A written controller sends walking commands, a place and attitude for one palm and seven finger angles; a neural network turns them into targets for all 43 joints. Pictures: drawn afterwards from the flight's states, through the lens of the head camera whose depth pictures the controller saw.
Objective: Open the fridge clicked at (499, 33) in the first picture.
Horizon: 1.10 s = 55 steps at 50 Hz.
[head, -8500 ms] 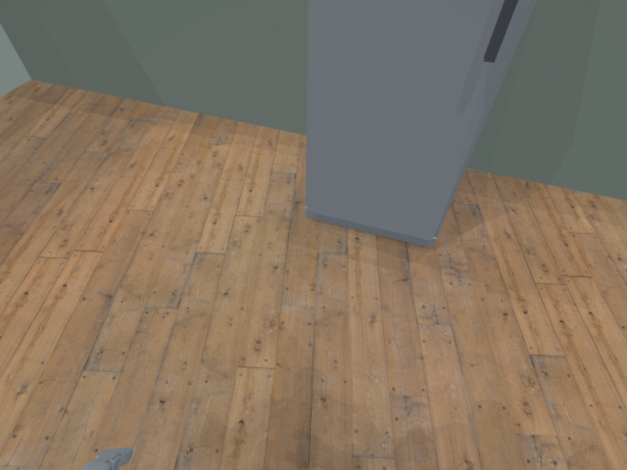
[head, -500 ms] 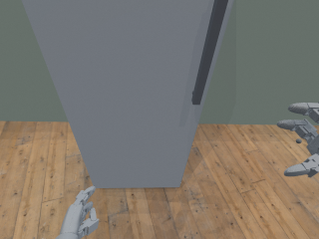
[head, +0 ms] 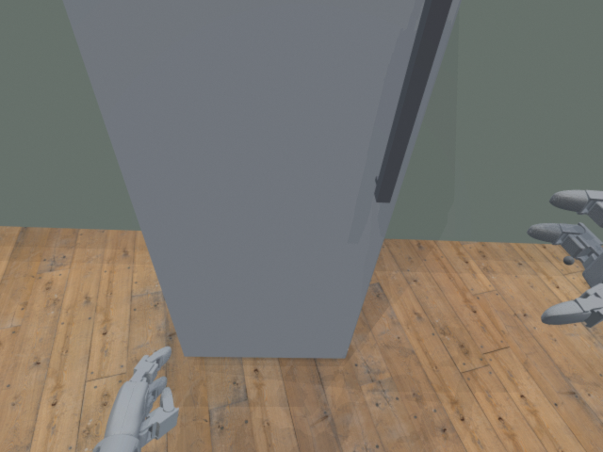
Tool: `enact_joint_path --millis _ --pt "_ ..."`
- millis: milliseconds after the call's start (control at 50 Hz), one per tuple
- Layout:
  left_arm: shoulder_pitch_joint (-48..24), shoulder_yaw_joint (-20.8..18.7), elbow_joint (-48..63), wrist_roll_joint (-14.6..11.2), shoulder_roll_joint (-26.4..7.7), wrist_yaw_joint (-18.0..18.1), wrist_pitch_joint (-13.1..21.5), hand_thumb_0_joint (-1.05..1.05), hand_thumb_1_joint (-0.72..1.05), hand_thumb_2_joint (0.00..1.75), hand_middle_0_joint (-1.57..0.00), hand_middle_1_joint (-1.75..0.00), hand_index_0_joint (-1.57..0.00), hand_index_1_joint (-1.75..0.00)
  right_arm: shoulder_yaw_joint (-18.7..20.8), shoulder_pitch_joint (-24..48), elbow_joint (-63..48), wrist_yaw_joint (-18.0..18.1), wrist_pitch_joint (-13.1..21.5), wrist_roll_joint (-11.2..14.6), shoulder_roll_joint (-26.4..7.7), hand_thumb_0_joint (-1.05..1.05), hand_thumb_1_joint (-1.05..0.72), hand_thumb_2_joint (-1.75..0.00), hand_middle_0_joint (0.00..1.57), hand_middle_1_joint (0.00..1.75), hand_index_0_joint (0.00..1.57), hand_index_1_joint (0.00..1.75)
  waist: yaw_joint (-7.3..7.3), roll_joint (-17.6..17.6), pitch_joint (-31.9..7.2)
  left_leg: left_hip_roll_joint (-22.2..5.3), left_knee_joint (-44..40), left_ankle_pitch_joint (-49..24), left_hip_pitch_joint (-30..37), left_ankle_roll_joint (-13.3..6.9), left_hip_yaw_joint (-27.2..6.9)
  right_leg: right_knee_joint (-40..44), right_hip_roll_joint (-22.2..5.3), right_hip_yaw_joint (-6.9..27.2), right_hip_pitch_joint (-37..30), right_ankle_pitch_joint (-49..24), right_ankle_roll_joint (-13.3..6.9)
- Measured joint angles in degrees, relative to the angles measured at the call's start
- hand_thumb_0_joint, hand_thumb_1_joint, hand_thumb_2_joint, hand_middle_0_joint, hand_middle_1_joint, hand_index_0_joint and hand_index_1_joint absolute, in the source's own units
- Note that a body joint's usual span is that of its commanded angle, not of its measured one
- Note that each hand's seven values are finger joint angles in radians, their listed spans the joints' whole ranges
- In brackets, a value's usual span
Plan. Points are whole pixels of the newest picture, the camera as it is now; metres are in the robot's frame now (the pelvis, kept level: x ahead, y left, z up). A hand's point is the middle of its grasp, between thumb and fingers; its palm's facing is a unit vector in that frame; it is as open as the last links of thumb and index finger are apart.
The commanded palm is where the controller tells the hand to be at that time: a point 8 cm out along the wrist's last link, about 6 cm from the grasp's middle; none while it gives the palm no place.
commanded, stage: raise the hand to about handle height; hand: right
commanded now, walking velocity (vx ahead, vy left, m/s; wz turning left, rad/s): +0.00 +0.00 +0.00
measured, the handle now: (406, 93) +0.55 -0.15 +0.25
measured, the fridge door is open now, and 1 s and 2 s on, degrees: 0 0 0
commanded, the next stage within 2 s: move the hooked fingers beside the handle in 0.06 s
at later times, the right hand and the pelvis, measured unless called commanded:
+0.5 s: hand (539, 233) +0.32 -0.27 +0.19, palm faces +0.02 +1.00 -0.04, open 14.0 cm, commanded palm +0.29 -0.31 +0.20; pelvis +0.00 -0.01 +0.00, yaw +0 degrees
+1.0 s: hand (494, 198) +0.38 -0.24 +0.19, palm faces +0.01 +1.00 -0.01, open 14.0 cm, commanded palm +0.36 -0.29 +0.19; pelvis +0.00 -0.01 +0.00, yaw +1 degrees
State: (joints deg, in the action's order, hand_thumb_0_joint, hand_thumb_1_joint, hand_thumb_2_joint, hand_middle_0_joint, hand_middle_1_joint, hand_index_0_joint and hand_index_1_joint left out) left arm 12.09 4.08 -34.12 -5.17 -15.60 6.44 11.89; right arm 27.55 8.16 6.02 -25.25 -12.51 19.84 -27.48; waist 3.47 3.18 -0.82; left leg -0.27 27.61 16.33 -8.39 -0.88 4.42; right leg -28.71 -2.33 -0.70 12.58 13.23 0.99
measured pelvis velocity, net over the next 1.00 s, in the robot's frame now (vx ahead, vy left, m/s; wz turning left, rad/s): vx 0.00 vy -0.01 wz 0.01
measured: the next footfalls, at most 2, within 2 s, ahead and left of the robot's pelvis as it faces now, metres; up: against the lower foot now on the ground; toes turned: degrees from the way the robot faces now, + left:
none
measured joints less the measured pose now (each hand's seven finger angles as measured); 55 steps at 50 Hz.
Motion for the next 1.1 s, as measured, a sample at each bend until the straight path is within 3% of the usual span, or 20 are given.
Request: enact_joint_path --millis 220,340,440,580,780,1100 --pt "-0.2 0.7 0.1 0.0 0.7 -0.2 -0.6 0.01 0.90 0.90 -0.20 -0.30 -0.20 -0.30 -0.5 0.4 0.7 -0.9 -0.8 0.5 -0.5 -0.01 0.50 -0.30 0.30 1.20 0.30 1.20 0.22 0.4 -0.3 -0.4 -0.5 -0.1 0.1 0.4 0.1 0.3 0.5 0.0 0.1 0.0 -0.4" --pt "-0.3 0.8 -0.5 0.0 0.6 0.2 -0.8 0.01 0.90 0.90 -0.20 -0.30 -0.20 -0.30 -2.4 4.3 3.7 0.3 -0.5 -0.9 0.3 -0.01 0.50 -0.30 0.30 1.20 0.30 1.20 0.38 0.1 0.2 -0.6 -0.5 -0.2 -0.1 0.5 0.4 0.0 0.7 0.4 0.6 -0.1 -0.5" --pt "-0.6 0.8 -0.8 0.2 0.8 0.3 -1.0 0.01 0.90 0.90 -0.20 -0.30 -0.20 -0.30 -4.3 7.4 5.3 1.3 0.3 -1.7 1.4 -0.01 0.50 -0.30 0.30 1.20 0.30 1.20 -0.18 -0.2 0.2 -0.8 -0.7 -0.3 -0.3 0.6 0.2 0.3 0.9 0.2 0.7 -0.2 -0.7" --pt "-0.2 0.6 -0.2 0.2 1.0 -0.5 -2.1 0.01 0.90 0.90 -0.20 -0.30 -0.20 -0.30 -3.8 8.7 7.3 2.5 -0.6 -2.2 1.1 -0.01 0.50 -0.30 0.30 1.20 0.30 1.20 -1.40 -0.6 -0.6 -0.8 -0.9 -0.5 -0.9 0.8 -0.8 0.9 0.8 -0.8 0.7 -0.2 -0.8" --pt "0.8 -0.1 -1.1 0.0 0.3 0.3 -3.3 0.01 0.90 0.90 -0.20 -0.30 -0.20 -0.30 -5.9 13.9 12.4 4.7 -0.3 -3.9 1.6 -0.01 0.50 -0.30 0.30 1.20 0.30 1.20 -1.59 -1.0 -0.3 -0.8 -0.8 -0.6 -1.5 0.8 -0.5 0.5 0.8 -0.5 1.6 -0.2 -0.9" --pt "2.4 -0.5 -2.2 0.4 0.4 0.1 -4.7 0.01 0.90 0.90 -0.20 -0.30 -0.20 -0.30 -8.7 24.7 24.8 8.1 2.7 -6.6 2.0 -0.01 0.50 -0.30 0.30 1.20 0.30 1.20 -3.86 -1.0 -0.6 -0.5 -0.8 -0.9 -3.5 0.7 -1.2 0.7 0.5 -1.1 3.1 -0.4 -0.8"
